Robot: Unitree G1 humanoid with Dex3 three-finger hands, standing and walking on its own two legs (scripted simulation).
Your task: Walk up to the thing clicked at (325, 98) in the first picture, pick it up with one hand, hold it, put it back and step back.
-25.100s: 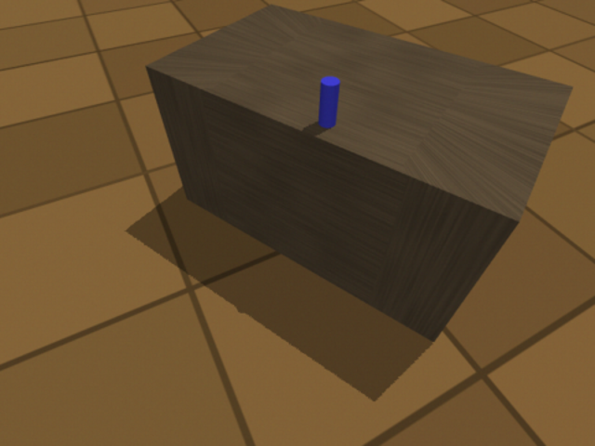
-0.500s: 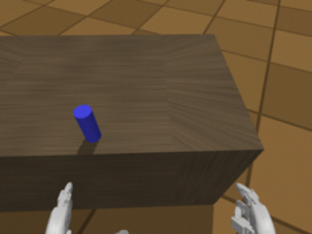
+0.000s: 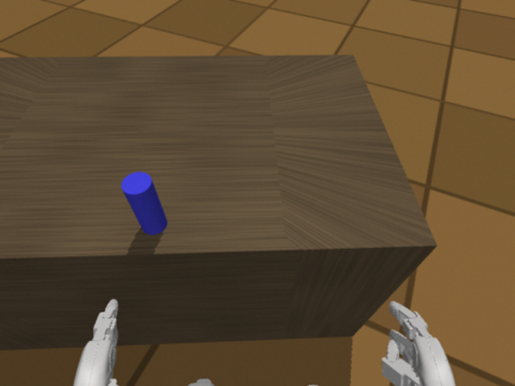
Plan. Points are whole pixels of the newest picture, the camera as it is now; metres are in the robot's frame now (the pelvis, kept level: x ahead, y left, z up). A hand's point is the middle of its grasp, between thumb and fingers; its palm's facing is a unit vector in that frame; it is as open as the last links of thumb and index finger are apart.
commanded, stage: home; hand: left
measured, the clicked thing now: (146, 205) +0.43 +0.21 +0.00
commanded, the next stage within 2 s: stand in 0.94 s
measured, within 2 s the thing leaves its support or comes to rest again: neither
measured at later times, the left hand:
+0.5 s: hand (139, 371) +0.17 +0.18 -0.05, palm faces +0.12 -0.96 -0.25, open 17.6 cm
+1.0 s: hand out of the picture +0.07 +0.25 -0.12, palm faces -0.05 -0.93 -0.38, open 17.6 cm
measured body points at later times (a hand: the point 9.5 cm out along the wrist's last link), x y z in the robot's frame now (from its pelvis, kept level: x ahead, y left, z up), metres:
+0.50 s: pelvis +0.00 +0.00 +0.00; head +0.03 +0.01 +0.45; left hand +0.16 +0.23 -0.03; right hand +0.16 -0.23 -0.05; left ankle +0.01 +0.14 -0.68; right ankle -0.02 -0.14 -0.68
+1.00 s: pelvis -0.01 +0.00 +0.03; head +0.02 +0.00 +0.48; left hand +0.07 +0.30 -0.09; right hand +0.08 -0.30 -0.09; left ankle +0.01 +0.14 -0.68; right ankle -0.02 -0.14 -0.68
